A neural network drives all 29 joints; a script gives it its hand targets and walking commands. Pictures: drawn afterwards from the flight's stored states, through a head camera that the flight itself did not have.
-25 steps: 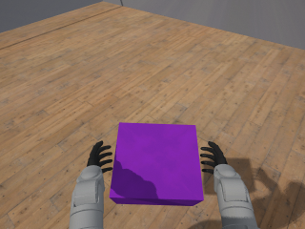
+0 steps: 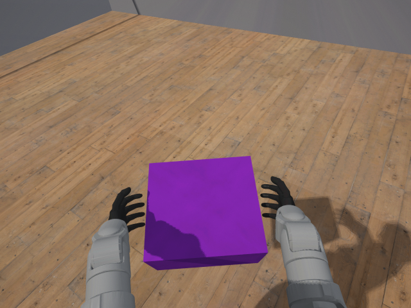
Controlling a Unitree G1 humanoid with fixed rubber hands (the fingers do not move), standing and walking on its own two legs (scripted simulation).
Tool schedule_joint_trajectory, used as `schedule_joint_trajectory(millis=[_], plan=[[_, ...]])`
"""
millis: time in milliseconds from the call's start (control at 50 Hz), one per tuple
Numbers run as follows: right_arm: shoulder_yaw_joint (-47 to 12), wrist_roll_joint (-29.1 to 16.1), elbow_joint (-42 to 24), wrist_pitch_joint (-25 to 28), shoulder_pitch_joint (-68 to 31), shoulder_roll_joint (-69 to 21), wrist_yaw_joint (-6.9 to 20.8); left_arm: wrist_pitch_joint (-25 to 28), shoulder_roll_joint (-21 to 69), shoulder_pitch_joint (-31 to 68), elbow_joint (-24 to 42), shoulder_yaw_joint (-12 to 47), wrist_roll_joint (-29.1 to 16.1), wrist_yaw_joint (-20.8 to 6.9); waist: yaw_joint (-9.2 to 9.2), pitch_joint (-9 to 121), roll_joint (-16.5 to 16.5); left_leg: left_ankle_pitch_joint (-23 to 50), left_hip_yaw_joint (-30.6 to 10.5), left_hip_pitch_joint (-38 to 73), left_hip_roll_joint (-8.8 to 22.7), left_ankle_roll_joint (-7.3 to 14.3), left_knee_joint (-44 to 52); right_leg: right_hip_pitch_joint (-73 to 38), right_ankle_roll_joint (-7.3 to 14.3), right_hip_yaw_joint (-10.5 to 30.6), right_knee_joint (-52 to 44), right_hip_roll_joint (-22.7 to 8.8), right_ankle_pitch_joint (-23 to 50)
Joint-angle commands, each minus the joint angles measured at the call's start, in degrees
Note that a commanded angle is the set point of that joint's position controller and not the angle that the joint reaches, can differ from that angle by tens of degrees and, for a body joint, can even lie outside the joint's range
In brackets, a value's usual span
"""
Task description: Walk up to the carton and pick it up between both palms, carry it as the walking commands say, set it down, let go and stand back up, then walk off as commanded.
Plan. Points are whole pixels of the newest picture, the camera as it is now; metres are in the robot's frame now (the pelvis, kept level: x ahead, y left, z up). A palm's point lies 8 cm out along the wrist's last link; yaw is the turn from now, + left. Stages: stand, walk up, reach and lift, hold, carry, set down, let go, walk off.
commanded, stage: set down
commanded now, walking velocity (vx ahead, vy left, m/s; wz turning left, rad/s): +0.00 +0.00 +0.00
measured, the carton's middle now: (203, 213) +0.36 +0.07 -0.07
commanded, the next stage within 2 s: none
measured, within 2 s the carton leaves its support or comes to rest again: neither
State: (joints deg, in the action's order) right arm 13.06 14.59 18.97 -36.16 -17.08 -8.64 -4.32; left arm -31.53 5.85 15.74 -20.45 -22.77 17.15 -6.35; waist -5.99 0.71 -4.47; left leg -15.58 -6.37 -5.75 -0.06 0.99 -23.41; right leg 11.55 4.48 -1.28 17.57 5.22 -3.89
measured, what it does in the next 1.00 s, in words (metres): lowers itself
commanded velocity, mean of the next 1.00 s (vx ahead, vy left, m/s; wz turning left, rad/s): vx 0.00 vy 0.00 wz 0.00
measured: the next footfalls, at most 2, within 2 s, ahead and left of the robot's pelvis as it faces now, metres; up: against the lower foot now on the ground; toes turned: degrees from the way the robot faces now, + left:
none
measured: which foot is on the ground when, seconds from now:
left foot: down 0.00-1.00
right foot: down 0.00-1.00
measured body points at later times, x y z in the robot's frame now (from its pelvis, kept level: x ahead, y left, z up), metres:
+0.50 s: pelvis -0.01 +0.05 -0.02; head +0.07 +0.04 +0.42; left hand +0.29 +0.24 -0.07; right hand +0.33 -0.10 -0.08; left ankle -0.03 +0.15 -0.74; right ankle +0.06 -0.06 -0.74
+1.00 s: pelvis -0.04 +0.03 -0.10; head +0.11 +0.01 +0.32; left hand +0.32 +0.24 -0.15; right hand +0.36 -0.10 -0.17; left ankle -0.03 +0.15 -0.74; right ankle +0.06 -0.06 -0.74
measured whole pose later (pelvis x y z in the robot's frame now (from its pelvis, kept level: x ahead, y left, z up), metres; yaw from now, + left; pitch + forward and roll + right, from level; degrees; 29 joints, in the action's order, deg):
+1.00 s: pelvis -0.04 +0.03 -0.10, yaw -2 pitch +28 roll +3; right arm 17.0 11.5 37.1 -15.1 -33.6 -2.7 -5.7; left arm -14.9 2.4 30.7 -34.9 -26.1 9.2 -2.6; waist -6.7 8.7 1.7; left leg -26.3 -0.4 -63.4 -4.0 0.4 -61.5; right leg 71.7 2.0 2.6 57.0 3.4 -13.3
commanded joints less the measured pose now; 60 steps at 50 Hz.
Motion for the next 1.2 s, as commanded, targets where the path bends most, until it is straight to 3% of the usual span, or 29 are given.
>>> schedule_joint_trajectory(millis=[0,20,100,160,260,280,300,320,340,360,440,460,480,520,540,580,600,620,680,820,860,880,900,920,1000,1040,1080,1100,1180], plan=[[-29.52,-13.76,0.5,4.85,-33.77,-53.52,16.62,2.12,42.66,29.34,-2.96,27.39,-9.77,-15.46,-4.08,16.54,4.41,2.08,-0.86,-20.71,-2.23,2.73,5.11,-26.55,-4.09,14.85,-0.82,-6.7,-5.86],[-27.37,-12.65,1.5,5.09,-32.05,-52.81,16.55,2.07,43.84,28.16,-3.53,27.91,-10.17,-14.86,-1.72,15.66,4.2,1.73,-1.98,-20.15,-1.32,3.22,6.2,-25.87,-3.98,13.53,0.59,-5.99,-4.92],[-19.68,-7.35,10.64,6.91,-27.53,-50.49,17.3,3.52,41.67,33.42,-2.09,26.0,-7.4,-13.78,0.04,12.62,-0.58,-0.65,-0.86,-22.49,-1.23,2.36,6.29,-20.25,-3.12,11.61,3.68,-4.51,-4.36],[-16.63,-6.38,8.93,10.53,-33.79,-46.98,17.48,5.64,41.69,34.44,-7.81,23.77,-7.54,-13.4,2.08,12.77,1.41,-4.41,-1.54,-27.04,-1.32,2.84,4.17,-18.9,-2.94,10.13,8.32,-2.97,-5.57],[-19.86,-6.85,9.56,15.22,-33.05,-46.33,18.57,9.47,46.9,32.87,-5.15,28.37,-9.02,-10.9,0.6,20.99,-2.14,9.31,-1.81,-27.27,-1.39,-0.3,0.97,-16.91,-1.77,9.37,13.91,-1.88,5.75],[-19.14,-6.21,10.96,16.08,-28.38,-45.74,18.48,10.05,47.96,31.63,-3.33,29.79,-10.2,-10.54,3.15,22.7,0.39,15.87,-2.86,-23.93,-1.33,-1.15,-1.09,-12.44,-1.38,8.89,14.32,-1.47,8.07],[-21.71,-8.13,9.57,17.54,-31.73,-45.29,19.46,10.83,47.36,31.26,-3.25,29.87,-9.74,-10.19,-0.6,25.3,-2.21,17.81,-1.96,-23.25,-2.03,-2.11,-2.71,-10.54,-0.72,9.14,15.33,-1.65,7.94],[-20.17,-7.12,9.49,18.22,-30.18,-44.21,19.24,11.23,47.06,30.5,-2.65,30.85,-10.1,-9.78,2.95,26.09,1.15,20.33,-3.11,-19.82,-0.78,-2.29,-3.22,-7.01,-1.33,8.92,15.7,-0.84,7.46],[-20.88,-6.68,10.86,18.37,-28.33,-45.8,18.95,11.91,45.4,30.63,-1.77,30.77,-10.0,-9.37,0.99,26.79,0.81,19.64,-1.68,-23.73,-2.3,-2.69,-4.75,-9.97,-0.8,9.13,16.52,-1.35,9.83],[-20.62,-6.68,11.11,18.87,-28.06,-45.16,18.61,13.08,44.23,33.82,0.74,33.17,-11.8,-9.1,2.65,28.29,1.7,20.03,-2.82,-23.54,-1.52,-2.28,-4.88,-8.49,-1.39,9.18,17.87,-1.03,10.1],[-23.72,-7.78,12.18,20.84,-28.39,-43.39,18.45,14.47,42.04,27.83,-3.81,31.42,-10.57,-7.61,-1.15,28.07,3.1,22.47,-1.82,-26.54,-2.13,-2.69,-7.21,-4.43,-1.38,9.46,19.64,-0.7,11.02],[-22.54,-7.1,12.9,21.17,-27.5,-43.24,18.13,15.02,42.56,30.09,-3.83,32.24,-11.33,-7.72,0.85,29.18,4.44,23.4,-3.13,-26.55,-1.43,-2.55,-7.8,-2.94,-1.21,9.61,20.34,-0.6,10.65],[-24.02,-8.23,13.48,21.89,-29.97,-43.31,18.34,16.12,43.88,30.32,-4.23,32.22,-11.64,-7.48,-0.77,29.1,2.89,24.61,-2.82,-28.26,-1.97,-2.3,-8.85,0.24,-0.86,9.67,21.41,-0.68,10.24],[-23.75,-7.7,13.18,22.89,-28.55,-42.71,17.74,17.01,42.5,28.9,-5.06,31.91,-12.32,-7.23,0.32,30.52,4.17,26.07,-2.83,-28.59,-2.19,-2.68,-10.83,2.45,-1.3,9.66,22.4,-0.55,11.41],[-25.0,-8.13,11.57,23.7,-31.22,-42.08,17.22,17.51,42.28,30.39,-5.99,30.76,-12.95,-6.97,-0.3,33.96,5.18,22.28,-1.86,-28.93,-3.07,-2.39,-12.38,1.61,-1.06,9.39,23.53,-0.49,11.24],[-23.16,-6.91,13.16,24.0,-29.16,-41.38,16.05,18.89,40.94,32.59,-5.98,32.02,-14.19,-7.46,2.35,31.82,7.24,21.7,-2.31,-35.2,-2.93,-2.0,-12.74,4.15,-1.87,9.12,25.22,-0.33,12.94],[-24.14,-7.27,13.38,24.58,-28.98,-41.18,16.0,19.21,39.84,29.39,-7.3,29.76,-12.51,-7.33,-2.06,34.94,5.34,21.1,-1.47,-35.98,-3.98,-1.75,-13.88,2.67,-1.66,9.8,26.38,-0.87,13.53],[-25.25,-8.07,14.13,24.8,-31.61,-44.47,16.0,19.88,41.93,34.45,-6.73,32.35,-15.06,-7.71,0.3,36.41,7.76,19.44,-2.1,-35.71,-3.3,-1.21,-14.5,5.31,-2.03,8.7,27.95,0.04,11.68],[-23.68,-6.71,13.76,26.31,-32.87,-41.83,15.31,21.38,42.13,36.9,-5.77,32.13,-15.07,-7.98,0.77,40.79,4.82,18.8,-0.74,-40.84,-4.06,-2.18,-17.15,6.57,-1.67,9.15,29.45,0.09,11.95],[-24.05,-7.73,15.65,24.99,-37.98,-47.2,13.84,19.65,39.41,40.4,-11.12,29.14,-14.13,-10.58,-0.41,44.06,9.41,8.4,1.73,-53.33,-4.84,-0.59,-22.93,8.67,-3.47,8.85,34.46,0.03,6.46],[-23.76,-8.1,16.59,24.51,-38.81,-49.33,13.52,19.75,40.65,47.43,-7.43,30.81,-15.32,-11.55,-0.47,46.98,7.34,4.57,2.61,-55.75,-5.11,-0.26,-25.1,10.47,-3.55,9.1,36.68,0.01,3.08],[-24.69,-8.82,17.81,24.12,-41.26,-50.14,14.19,19.55,39.67,48.74,-7.11,29.8,-14.93,-11.59,-3.9,46.9,6.36,2.96,3.04,-56.93,-5.38,-0.41,-25.08,12.37,-3.64,8.66,37.65,0.25,0.03],[-22.88,-7.84,16.94,23.99,-42.48,-47.39,14.22,19.02,39.17,48.39,-9.03,28.2,-13.94,-11.65,-2.47,46.2,6.75,4.33,2.43,-56.89,-5.03,-0.33,-25.52,16.51,-3.37,8.68,38.25,0.36,0.72],[-23.74,-8.61,16.08,23.94,-44.81,-47.27,14.27,18.35,39.46,45.03,-12.02,25.72,-13.07,-12.28,-3.97,46.28,8.28,4.03,3.01,-58.36,-5.35,-0.49,-26.76,16.75,-3.65,8.7,38.34,0.12,0.86],[-23.81,-8.46,16.46,22.94,-46.75,-49.72,12.92,17.9,40.61,50.7,-11.79,26.15,-14.64,-13.56,-3.15,50.64,7.68,1.14,3.65,-66.47,-5.6,-0.25,-30.92,15.46,-3.87,10.14,41.15,-0.26,-1.31],[-22.14,-7.02,16.06,22.43,-47.7,-48.34,12.43,17.29,40.51,49.68,-14.29,24.49,-14.2,-14.06,-1.33,50.31,9.96,-2.71,4.54,-67.91,-5.93,-0.64,-32.53,15.99,-3.82,10.48,40.98,0.01,-5.48],[-23.74,-7.64,16.69,21.63,-46.94,-50.17,11.94,17.69,38.35,51.36,-13.7,23.04,-14.34,-14.51,-3.68,51.67,13.56,-2.4,4.58,-71.93,-5.65,-0.31,-35.67,15.41,-4.22,12.3,41.76,-0.7,-6.8],[-21.59,-6.95,18.01,21.05,-46.93,-49.25,11.78,16.96,37.47,52.49,-15.13,22.6,-14.04,-14.73,-2.25,49.75,12.57,-5.77,3.73,-73.32,-5.38,0.54,-34.74,17.08,-4.41,11.74,42.76,-0.47,-9.41],[-21.68,-7.3,19.25,20.68,-51.27,-49.35,11.8,16.86,36.82,58.05,-14.65,22.49,-14.41,-15.09,-3.88,51.32,9.89,-7.04,4.46,-79.53,-5.9,0.37,-38.23,19.91,-4.23,11.8,46.49,-0.34,-9.87]])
